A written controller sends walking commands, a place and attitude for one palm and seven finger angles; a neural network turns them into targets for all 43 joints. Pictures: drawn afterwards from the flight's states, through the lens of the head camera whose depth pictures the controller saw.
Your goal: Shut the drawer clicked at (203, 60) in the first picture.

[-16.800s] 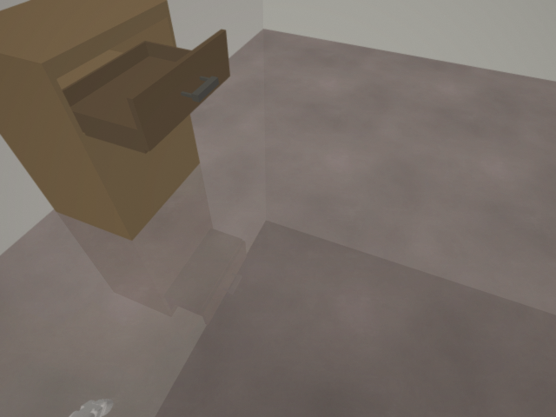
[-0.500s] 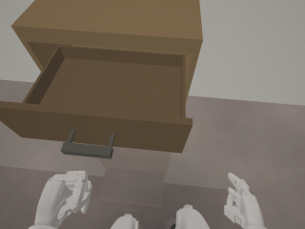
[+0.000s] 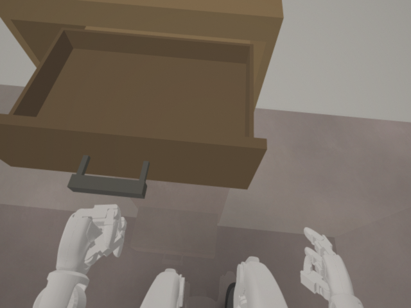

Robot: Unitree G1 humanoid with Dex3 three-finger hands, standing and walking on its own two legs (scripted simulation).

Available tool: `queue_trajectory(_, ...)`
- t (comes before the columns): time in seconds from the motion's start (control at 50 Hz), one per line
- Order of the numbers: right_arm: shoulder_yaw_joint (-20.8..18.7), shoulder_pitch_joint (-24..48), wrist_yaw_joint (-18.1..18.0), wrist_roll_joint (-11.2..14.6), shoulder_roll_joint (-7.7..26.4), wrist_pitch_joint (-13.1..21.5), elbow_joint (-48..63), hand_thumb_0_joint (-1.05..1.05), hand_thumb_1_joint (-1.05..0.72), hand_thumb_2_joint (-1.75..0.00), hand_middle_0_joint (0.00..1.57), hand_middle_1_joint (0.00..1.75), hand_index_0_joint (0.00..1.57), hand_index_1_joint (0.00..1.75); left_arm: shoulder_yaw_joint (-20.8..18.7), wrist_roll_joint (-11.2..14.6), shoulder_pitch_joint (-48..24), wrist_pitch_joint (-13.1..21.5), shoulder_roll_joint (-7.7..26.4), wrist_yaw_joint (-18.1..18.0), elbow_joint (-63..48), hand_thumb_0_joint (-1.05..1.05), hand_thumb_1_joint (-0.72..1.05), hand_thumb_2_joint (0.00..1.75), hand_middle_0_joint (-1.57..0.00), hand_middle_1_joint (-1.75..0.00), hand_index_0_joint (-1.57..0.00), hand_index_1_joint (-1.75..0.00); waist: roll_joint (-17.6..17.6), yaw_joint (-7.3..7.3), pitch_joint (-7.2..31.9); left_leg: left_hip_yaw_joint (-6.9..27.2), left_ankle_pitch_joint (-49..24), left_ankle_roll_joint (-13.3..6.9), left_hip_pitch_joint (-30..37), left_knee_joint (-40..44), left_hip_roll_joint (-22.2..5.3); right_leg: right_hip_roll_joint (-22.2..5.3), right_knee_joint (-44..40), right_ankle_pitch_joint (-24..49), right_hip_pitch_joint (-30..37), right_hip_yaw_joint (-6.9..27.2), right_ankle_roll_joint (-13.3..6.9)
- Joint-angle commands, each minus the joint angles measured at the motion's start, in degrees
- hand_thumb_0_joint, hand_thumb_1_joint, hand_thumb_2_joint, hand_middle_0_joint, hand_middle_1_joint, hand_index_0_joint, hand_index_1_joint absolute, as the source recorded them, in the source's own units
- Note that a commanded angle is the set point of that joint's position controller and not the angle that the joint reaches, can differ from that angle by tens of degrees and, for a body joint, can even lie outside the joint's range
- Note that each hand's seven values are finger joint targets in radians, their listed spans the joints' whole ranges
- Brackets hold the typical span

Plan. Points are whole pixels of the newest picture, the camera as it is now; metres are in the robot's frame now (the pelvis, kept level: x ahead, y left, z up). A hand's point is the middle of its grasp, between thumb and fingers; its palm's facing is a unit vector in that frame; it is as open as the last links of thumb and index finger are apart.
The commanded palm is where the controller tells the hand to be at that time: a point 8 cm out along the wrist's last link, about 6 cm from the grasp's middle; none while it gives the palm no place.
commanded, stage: bring the fist close to the handle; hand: left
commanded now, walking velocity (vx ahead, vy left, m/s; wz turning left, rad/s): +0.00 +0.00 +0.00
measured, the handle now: (112, 175) +0.35 +0.20 +0.02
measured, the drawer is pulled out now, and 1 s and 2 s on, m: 0.26 0.26 0.11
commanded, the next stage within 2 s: push the drawer shut in 0.44 s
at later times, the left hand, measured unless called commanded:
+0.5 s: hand (118, 235) +0.24 +0.16 +0.02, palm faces -0.08 -1.00 -0.03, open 3.3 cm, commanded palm +0.22 +0.21 +0.02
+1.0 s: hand (122, 218) +0.27 +0.16 +0.02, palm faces -0.09 -0.99 -0.05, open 3.3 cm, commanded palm +0.28 +0.21 +0.02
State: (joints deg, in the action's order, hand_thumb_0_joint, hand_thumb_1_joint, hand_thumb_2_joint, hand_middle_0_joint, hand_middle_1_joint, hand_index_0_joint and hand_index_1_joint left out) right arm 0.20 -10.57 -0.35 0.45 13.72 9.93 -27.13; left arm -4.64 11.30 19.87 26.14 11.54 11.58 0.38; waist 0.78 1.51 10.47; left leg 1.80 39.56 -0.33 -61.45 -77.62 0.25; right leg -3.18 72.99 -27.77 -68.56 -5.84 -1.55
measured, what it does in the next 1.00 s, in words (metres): stands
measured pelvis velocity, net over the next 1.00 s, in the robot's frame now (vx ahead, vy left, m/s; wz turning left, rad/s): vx -0.01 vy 0.01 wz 0.01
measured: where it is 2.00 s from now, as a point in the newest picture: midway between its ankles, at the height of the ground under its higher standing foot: outside the picture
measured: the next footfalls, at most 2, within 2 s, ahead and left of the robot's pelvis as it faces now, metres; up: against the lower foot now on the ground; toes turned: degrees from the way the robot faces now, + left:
none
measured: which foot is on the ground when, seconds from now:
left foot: down 0.00-1.00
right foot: down 0.00-1.00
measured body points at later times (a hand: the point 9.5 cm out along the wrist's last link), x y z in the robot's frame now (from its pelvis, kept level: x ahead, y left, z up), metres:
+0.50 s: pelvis +0.00 +0.01 +0.00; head +0.11 +0.02 +0.43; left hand +0.24 +0.21 +0.03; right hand +0.19 -0.23 -0.09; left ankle -0.03 +0.11 -0.61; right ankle +0.06 -0.11 -0.61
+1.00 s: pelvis -0.01 +0.01 +0.00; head +0.12 +0.02 +0.43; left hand +0.27 +0.22 +0.02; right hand +0.18 -0.23 -0.10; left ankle -0.03 +0.11 -0.61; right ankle +0.06 -0.11 -0.61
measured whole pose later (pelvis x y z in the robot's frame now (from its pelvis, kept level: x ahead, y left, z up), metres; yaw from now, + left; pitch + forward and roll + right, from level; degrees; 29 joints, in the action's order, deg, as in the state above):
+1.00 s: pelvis -0.01 +0.01 +0.00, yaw +1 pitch +25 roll -2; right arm 1.4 -11.0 -0.6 0.2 15.0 7.8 -28.7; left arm -3.2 10.7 8.8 24.5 12.9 10.2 6.3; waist 1.8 1.4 10.1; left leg 2.2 38.8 -1.2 -64.4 -78.6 1.3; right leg -4.2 73.0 -26.9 -70.6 -6.1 -0.7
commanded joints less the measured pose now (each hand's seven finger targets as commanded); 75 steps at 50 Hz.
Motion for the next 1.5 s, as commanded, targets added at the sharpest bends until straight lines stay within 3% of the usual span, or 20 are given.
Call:
queue_trajectory(0.0,-3.18,0.60,-0.47,0.30,7.69,3.01,7.71,0.00,-0.90,-0.90,0.20,0.30,0.20,0.30,-2.64,0.65,-2.77,5.12,5.54,0.15,-11.63,0.00,0.90,0.90,-1.40,-1.60,-1.40,-1.60,1.42,0.78,18.15,0.26,-22.67,-0.39,0.83,9.78,0.64,1.26,-6.73,12.07,21.88,4.41,-0.53)
queue_trajectory(0.06,-3.13,0.66,-0.38,0.37,8.04,2.87,7.90,0.00,-0.90,-0.90,0.20,0.30,0.20,0.30,-2.68,0.87,-3.89,5.31,6.00,0.31,-11.29,0.00,0.90,0.90,-1.40,-1.60,-1.40,-1.60,1.12,0.68,18.35,0.34,-20.53,-0.56,-0.31,9.55,0.78,1.20,-6.88,9.16,21.25,4.61,-0.39)
queue_trajectory(0.16,-3.21,0.51,-0.25,0.65,8.08,2.08,8.86,0.00,-0.90,-0.90,0.20,0.30,0.20,0.30,-3.08,1.34,-1.97,3.42,6.13,0.10,-13.24,0.00,0.90,0.90,-1.40,-1.60,-1.40,-1.60,1.63,-0.26,21.39,0.46,-23.20,-0.43,1.92,10.87,0.85,1.09,-6.74,12.01,23.56,4.08,-0.41)
queue_trajectory(0.28,-3.06,0.84,-0.53,0.89,8.21,1.05,8.95,0.00,-0.90,-0.90,0.20,0.30,0.20,0.30,-3.16,1.23,-2.33,1.55,5.96,-0.50,-10.20,0.00,0.90,0.90,-1.40,-1.60,-1.40,-1.60,-2.97,1.00,17.16,0.52,-18.68,-0.77,-1.50,10.65,0.86,1.28,-8.03,7.54,22.09,4.13,-0.09)
queue_trajectory(0.34,-2.84,0.69,-0.60,0.81,8.18,1.31,9.03,0.00,-0.90,-0.90,0.20,0.30,0.20,0.30,-2.14,1.15,-3.22,2.58,5.40,-0.30,-11.11,0.00,0.90,0.90,-1.40,-1.60,-1.40,-1.60,-0.51,0.78,16.93,0.61,-17.68,-0.60,-0.50,11.06,0.95,1.25,-7.97,5.80,20.58,3.99,-0.20)
queue_trajectory(0.42,-2.98,0.03,-0.62,0.63,8.19,1.53,9.08,0.00,-0.90,-0.90,0.20,0.30,0.20,0.30,-2.08,0.78,-2.06,3.75,6.06,-0.48,-13.07,0.00,0.90,0.90,-1.40,-1.60,-1.40,-1.60,1.46,0.20,18.75,1.06,-22.03,-0.13,2.40,11.45,0.75,1.26,-6.65,9.56,20.49,3.09,-0.56)
queue_trajectory(0.44,-2.86,0.24,-0.47,0.54,8.08,1.60,9.32,0.00,-0.90,-0.90,0.20,0.30,0.20,0.30,-0.52,0.69,-1.78,3.90,4.71,-0.46,-13.85,0.00,0.90,0.90,-1.40,-1.60,-1.40,-1.60,3.09,0.23,18.40,1.19,-23.00,0.14,3.37,11.76,0.79,1.23,-6.52,9.92,19.89,2.83,-0.64)
queue_trajectory(0.52,-3.05,0.00,-0.27,0.48,8.14,1.09,9.45,0.00,-0.90,-0.90,0.20,0.30,0.20,0.30,-0.85,0.12,0.00,3.36,5.22,-1.26,-13.37,0.00,0.90,0.90,-1.40,-1.60,-1.40,-1.60,1.81,0.46,18.00,1.26,-24.13,0.23,3.30,11.40,0.67,1.32,-6.20,10.82,19.37,2.49,-0.59)
queue_trajectory(0.58,-2.82,-0.02,-0.63,0.30,8.52,0.66,8.78,0.00,-0.90,-0.90,0.20,0.30,0.20,0.30,-2.17,-0.68,-6.31,3.12,6.67,-2.07,-10.71,0.00,0.90,0.90,-1.40,-1.60,-1.40,-1.60,-1.12,1.83,15.02,1.06,-19.25,-0.34,-0.55,9.99,0.76,1.47,-6.59,7.26,17.68,3.10,-0.39)
queue_trajectory(0.62,-2.57,0.16,-0.75,0.27,8.56,0.69,8.45,0.00,-0.90,-0.90,0.20,0.30,0.20,0.30,-2.12,-0.88,-10.94,3.31,6.62,-2.32,-9.86,0.00,0.90,0.90,-1.40,-1.60,-1.40,-1.60,0.56,1.94,14.94,1.26,-17.08,-0.30,-0.91,10.05,0.96,1.39,-6.63,4.56,16.44,3.26,-0.47)
queue_trajectory(0.7,-2.56,-0.18,-0.92,0.22,8.74,0.82,8.36,0.00,-0.90,-0.90,0.20,0.30,0.20,0.30,-2.03,-0.20,-14.12,3.04,6.57,-1.72,-11.03,0.00,0.90,0.90,-1.40,-1.60,-1.40,-1.60,3.22,1.16,20.70,1.11,-21.59,-0.16,2.30,10.32,1.05,1.26,-6.31,9.02,19.45,3.41,-0.63)
queue_trajectory(0.78,-2.72,-0.97,-0.68,0.46,8.88,0.45,8.07,0.00,-0.90,-0.90,0.20,0.30,0.20,0.30,-2.38,0.38,-12.63,1.28,7.17,-0.87,-10.63,0.00,0.90,0.90,-1.40,-1.60,-1.40,-1.60,2.72,0.82,24.13,1.35,-27.82,0.21,5.22,10.97,0.72,1.15,-6.29,15.19,22.61,3.12,-0.60)
queue_trajectory(0.8,-2.59,-0.80,-0.58,0.54,8.72,0.29,8.21,0.00,-0.90,-0.90,0.20,0.30,0.20,0.30,-1.38,0.65,-13.15,0.91,5.82,-0.65,-10.36,0.00,0.90,0.90,-1.40,-1.60,-1.40,-1.60,2.60,1.32,23.35,1.10,-26.86,0.00,4.74,10.97,0.77,1.15,-6.64,14.83,22.51,3.15,-0.40)
queue_trajectory(0.88,-2.31,-0.64,-0.98,0.36,8.89,0.44,6.41,0.00,-0.90,-0.90,0.20,0.30,0.20,0.30,-1.48,0.54,-19.67,1.14,6.25,-1.60,-7.98,0.00,0.90,0.90,-1.40,-1.60,-1.40,-1.60,0.35,3.08,19.49,1.41,-22.24,-0.42,1.99,10.45,0.64,1.25,-7.28,10.89,19.82,3.06,-0.20)
queue_trajectory(0.98,-2.28,-0.47,-1.26,-0.01,9.24,1.15,4.51,0.00,-0.90,-0.90,0.20,0.30,0.20,0.30,-0.35,-0.38,-28.63,3.02,6.11,-2.30,-6.00,0.00,0.90,0.90,-1.40,-1.60,-1.40,-1.60,2.34,3.75,19.23,1.85,-20.59,-0.22,2.78,10.47,0.69,1.10,-7.04,7.92,16.70,2.94,-0.33)
queue_trajectory(1.06,-2.31,-0.45,-1.33,0.10,9.46,1.24,3.86,0.00,-0.90,-0.90,0.20,0.30,0.20,0.30,-0.07,-0.77,-32.17,3.22,6.28,-2.00,-4.31,0.00,0.90,0.90,-1.40,-1.60,-1.40,-1.60,2.86,3.34,21.27,1.89,-19.87,-0.19,3.85,11.20,0.84,0.79,-7.48,7.21,17.62,3.16,-0.25)
queue_trajectory(1.14,-2.09,-0.52,-1.59,0.23,9.61,0.98,2.83,0.00,-0.90,-0.90,0.20,0.30,0.20,0.30,0.67,-1.04,-38.50,2.21,6.17,-2.11,-1.58,0.00,0.90,0.90,-1.40,-1.60,-1.40,-1.60,3.03,4.19,21.25,1.98,-17.40,-0.38,3.74,11.68,0.94,0.73,-8.10,5.54,17.12,3.37,-0.08)
queue_trajectory(1.22,-1.97,-0.82,-1.71,0.31,9.80,0.67,2.33,0.00,-0.90,-0.90,0.20,0.30,0.20,0.30,-0.60,-1.04,-41.89,1.35,7.31,-2.47,1.16,0.00,0.90,0.90,-1.40,-1.60,-1.40,-1.60,3.23,3.96,22.21,2.09,-16.63,-0.34,4.14,12.51,0.98,0.72,-8.55,4.95,17.57,3.37,-0.06)
queue_trajectory(1.3,-1.76,-1.38,-1.74,0.34,9.79,0.26,1.77,0.00,-0.90,-0.90,0.20,0.30,0.20,0.30,-2.47,-0.75,-44.40,0.92,8.20,-2.76,6.29,0.00,0.90,0.90,-1.40,-1.60,-1.40,-1.60,0.46,4.23,21.22,1.45,-14.81,-0.70,1.93,12.77,1.07,0.91,-9.87,3.72,19.39,4.00,0.19)
queue_trajectory(1.48,-1.59,-3.04,-1.88,0.26,10.19,-0.32,0.17,0.00,-0.90,-0.90,0.20,0.30,0.20,0.30,-5.11,-1.15,-55.95,2.15,10.86,-2.90,14.25,0.00,0.90,0.90,-1.40,-1.60,-1.40,-1.60,3.10,4.89,21.53,1.40,-14.33,-0.39,2.07,13.56,1.15,1.13,-9.64,3.73,18.48,4.09,-0.04)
